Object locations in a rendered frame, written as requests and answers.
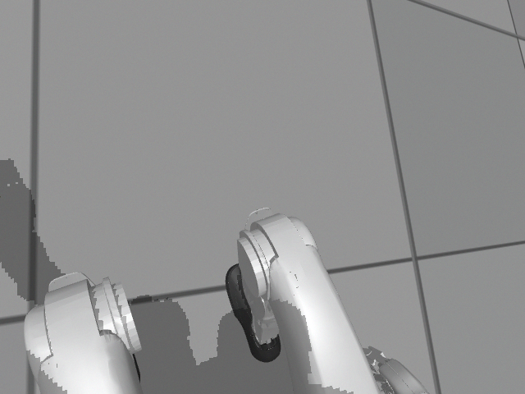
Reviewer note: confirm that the right robot hand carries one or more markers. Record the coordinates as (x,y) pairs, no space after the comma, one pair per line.
(394,378)

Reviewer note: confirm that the right robot foot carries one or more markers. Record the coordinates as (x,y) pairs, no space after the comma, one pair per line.
(265,352)

